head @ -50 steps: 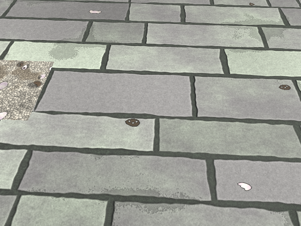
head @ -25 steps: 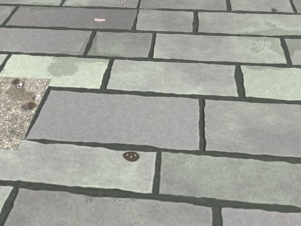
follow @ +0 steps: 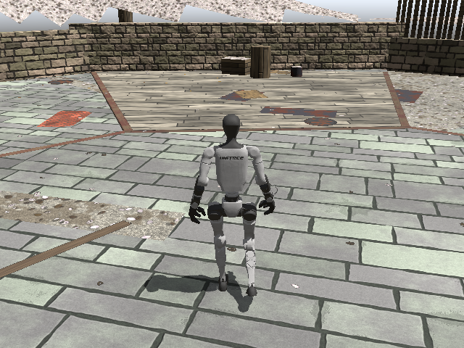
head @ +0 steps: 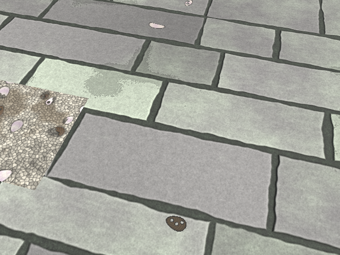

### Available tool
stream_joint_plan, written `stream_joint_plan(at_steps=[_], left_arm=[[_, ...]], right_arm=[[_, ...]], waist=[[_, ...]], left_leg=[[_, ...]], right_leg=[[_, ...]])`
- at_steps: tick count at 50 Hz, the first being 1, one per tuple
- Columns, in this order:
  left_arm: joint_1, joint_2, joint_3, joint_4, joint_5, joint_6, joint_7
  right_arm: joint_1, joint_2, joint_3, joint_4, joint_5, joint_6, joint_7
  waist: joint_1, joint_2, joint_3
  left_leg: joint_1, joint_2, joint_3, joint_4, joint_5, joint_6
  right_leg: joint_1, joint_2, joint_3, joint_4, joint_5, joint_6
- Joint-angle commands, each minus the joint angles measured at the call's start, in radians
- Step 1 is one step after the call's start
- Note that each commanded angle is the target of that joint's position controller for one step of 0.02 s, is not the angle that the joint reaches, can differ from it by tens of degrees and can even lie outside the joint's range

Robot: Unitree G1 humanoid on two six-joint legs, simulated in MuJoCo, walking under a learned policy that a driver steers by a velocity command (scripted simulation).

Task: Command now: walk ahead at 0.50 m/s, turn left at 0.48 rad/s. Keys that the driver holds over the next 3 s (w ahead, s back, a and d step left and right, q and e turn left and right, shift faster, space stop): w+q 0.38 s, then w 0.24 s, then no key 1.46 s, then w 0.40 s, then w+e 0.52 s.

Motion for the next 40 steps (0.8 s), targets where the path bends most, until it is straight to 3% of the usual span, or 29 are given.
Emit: stream_joint_plan(at_steps=[1, 4, 7, 10, 14, 17, 18, 19, 20, 21, 22, 23, 24, 26, 27, 28, 31, 34, 37, 40], left_arm=[[-0.049, 0.142, 0.041, -0.108, 0.016, -0.031, 0.01], [-0.051, 0.104, 0.041, -0.135, 0.03, 0.003, 0.018], [-0.176, 0.087, 0.038, -0.183, 0.034, 0.012, 0.023], [-0.284, 0.064, 0.029, -0.218, 0.025, 0.005, 0.013], [-0.371, 0.088, 0.032, -0.264, 0.011, -0.007, -0.004], [-0.352, 0.123, 0.042, -0.273, 0.008, -0.025, -0.015], [-0.294, 0.135, 0.049, -0.26, 0.007, -0.03, -0.013], [-0.187, 0.164, 0.063, -0.236, 0.016, -0.035, -0.007], [-0.021, 0.216, 0.077, -0.216, 0.031, -0.035, 0.001], [0.104, 0.288, 0.098, -0.184, 0.045, -0.02, 0.002], [0.113, 0.221, 0.085, -0.173, 0.017, -0.013, -0.006], [0.065, 0.141, 0.065, -0.184, 0.008, -0.008, -0.006], [0.01, 0.12, 0.055, -0.192, 0.013, 0.0, -0.008], [-0.049, 0.086, 0.038, -0.186, 0.026, 0.004, -0.017], [-0.056, 0.096, 0.039, -0.178, 0.028, 0.002, -0.019], [-0.052, 0.098, 0.041, -0.17, 0.02, -0.001, -0.022], [-0.024, 0.146, 0.054, -0.147, 0.009, -0.002, -0.018], [-0.014, 0.168, 0.055, -0.13, 0.009, 0.014, -0.01], [0.05, 0.178, 0.052, -0.096, -0.001, 0.031, -0.006], [0.04, 0.188, 0.05, -0.081, -0.01, 0.045, 0.0]], right_arm=[[0.048, -0.088, -0.017, -0.066, -0.014, -0.009, -0.008], [0.071, -0.122, -0.025, -0.071, -0.005, -0.01, -0.022], [0.133, -0.155, -0.035, -0.064, 0.001, -0.007, -0.043], [0.181, -0.151, -0.034, -0.057, 0.007, 0.003, -0.051], [0.236, -0.146, -0.033, -0.042, 0.014, 0.015, -0.055], [0.228, -0.155, -0.038, -0.052, 0.01, 0.027, -0.065], [0.21, -0.152, -0.038, -0.061, 0.009, 0.03, -0.065], [0.186, -0.129, -0.03, -0.076, 0.006, 0.03, -0.063], [0.163, -0.081, -0.01, -0.099, -0.01, 0.024, -0.057], [0.305, -0.022, 0.008, -0.111, 0.014, 0.011, -0.056], [0.347, -0.083, 0.006, -0.095, 0.024, 0.005, -0.055], [0.27, -0.147, -0.01, -0.087, 0.025, 0.008, -0.053], [0.191, -0.147, -0.011, -0.101, 0.013, 0.01, -0.053], [0.117, -0.114, -0.014, -0.124, -0.008, 0.01, -0.049], [0.143, -0.091, -0.01, -0.127, 0.001, 0.012, -0.044], [0.15, -0.075, -0.005, -0.124, 0.001, 0.015, -0.042], [0.07, -0.052, 0.008, -0.155, -0.012, 0.011, -0.039], [-0.009, -0.028, 0.021, -0.171, -0.016, 0.001, -0.032], [-0.077, -0.041, 0.018, -0.189, -0.01, -0.001, -0.023], [-0.084, -0.074, 0.006, -0.202, -0.016, -0.001, -0.015]], waist=[[0.0, -0.009, -0.112], [0.025, 0.03, -0.075], [-0.011, 0.045, -0.04], [-0.054, 0.076, -0.033], [-0.083, 0.092, -0.033], [-0.057, 0.116, -0.042], [-0.023, 0.133, -0.061], [0.031, 0.127, -0.125], [0.107, 0.061, -0.261], [0.07, -0.224, -0.395], [0.065, -0.286, -0.375], [0.081, -0.158, -0.231], [0.071, -0.062, -0.135], [0.028, -0.024, -0.036], [0.001, -0.085, -0.041], [-0.004, -0.093, -0.043], [0.008, -0.067, -0.035], [0.024, -0.062, -0.035], [0.052, -0.088, -0.064], [0.023, -0.105, -0.083]], left_leg=[[0.326, 0.276, -0.422, -0.292, 0.164, 0.211], [0.2, 0.245, -0.348, -0.334, 0.24, 0.22], [0.161, 0.201, -0.295, -0.34, 0.237, 0.185], [0.15, 0.16, -0.276, -0.316, 0.161, 0.136], [0.249, 0.194, -0.366, -0.246, 0.115, 0.121], [0.328, 0.223, -0.452, -0.156, 0.14, 0.109], [0.326, 0.212, -0.46, -0.115, 0.184, 0.098], [0.29, 0.165, -0.433, -0.011, 0.25, 0.071], [0.173, 0.113, -0.351, 0.235, 0.182, 0.036], [-0.185, -0.032, -0.212, 0.558, -0.208, -0.041], [-0.336, 0.021, -0.223, 0.714, -0.432, -0.05], [-0.382, 0.065, -0.232, 0.772, -0.349, -0.054], [-0.359, 0.1, -0.19, 0.761, -0.274, -0.057], [-0.295, 0.149, -0.162, 0.652, -0.195, -0.047], [-0.258, 0.161, -0.149, 0.615, -0.18, -0.05], [-0.243, 0.172, -0.127, 0.578, -0.176, -0.056], [-0.261, 0.193, -0.09, 0.416, -0.074, -0.073], [-0.154, 0.161, -0.043, 0.203, 0.083, -0.082], [-0.077, 0.117, -0.027, 0.089, 0.192, -0.081], [-0.004, 0.098, -0.044, -0.013, 0.173, -0.046]], right_leg=[[-0.321, -0.1, 0.077, -0.011, 0.1, -0.006], [-0.279, -0.101, 0.052, -0.154, 0.141, 0.036], [-0.298, -0.07, 0.035, -0.371, 0.331, 0.064], [-0.232, -0.02, 0.028, -0.582, 0.495, 0.059], [-0.21, 0.011, 0.051, -0.7, 0.487, 0.049], [-0.154, 0.023, 0.062, -0.759, 0.371, 0.024], [-0.072, 0.027, 0.048, -0.788, 0.356, 0.005], [0.099, 0.005, 0.05, -0.808, 0.373, -0.029], [0.359, -0.14, 0.169, -0.767, 0.365, -0.098], [0.717, -0.355, 0.574, -0.8, 0.224, -0.262], [0.721, -0.417, 0.779, -0.87, 0.05, -0.287], [0.593, -0.373, 0.65, -0.889, 0.002, -0.244], [0.45, -0.324, 0.51, -0.911, 0.076, -0.212], [0.255, -0.231, 0.344, -0.977, 0.246, -0.176], [0.214, -0.228, 0.313, -0.995, 0.292, -0.189], [0.192, -0.218, 0.28, -1.014, 0.344, -0.203], [0.186, -0.214, 0.197, -1.053, 0.448, -0.219], [0.151, -0.167, 0.063, -1.017, 0.734, -0.18], [0.194, -0.163, 0.034, -0.965, 0.776, -0.151], [0.244, -0.183, 0.057, -0.872, 0.74, -0.114]])
Next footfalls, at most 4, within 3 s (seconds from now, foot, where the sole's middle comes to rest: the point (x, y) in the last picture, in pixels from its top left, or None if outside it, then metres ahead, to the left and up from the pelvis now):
0.40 right None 0.41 -0.10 -0.76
0.84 left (124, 228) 0.56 0.20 -0.76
1.16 right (188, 222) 0.58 -0.05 -0.76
2.80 right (156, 139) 0.99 0.09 -0.76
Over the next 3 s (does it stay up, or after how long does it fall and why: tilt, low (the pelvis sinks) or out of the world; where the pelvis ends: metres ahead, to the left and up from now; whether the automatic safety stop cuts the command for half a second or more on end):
stays up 0.90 0.13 0.01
